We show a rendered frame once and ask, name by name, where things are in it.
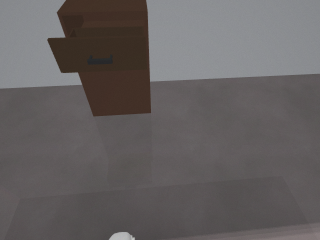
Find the drawer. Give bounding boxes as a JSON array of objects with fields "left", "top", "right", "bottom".
[{"left": 47, "top": 26, "right": 147, "bottom": 73}]

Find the handle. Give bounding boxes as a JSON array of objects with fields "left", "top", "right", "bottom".
[{"left": 87, "top": 54, "right": 113, "bottom": 65}]

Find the cabinet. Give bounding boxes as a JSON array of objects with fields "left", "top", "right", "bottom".
[{"left": 57, "top": 0, "right": 151, "bottom": 117}]

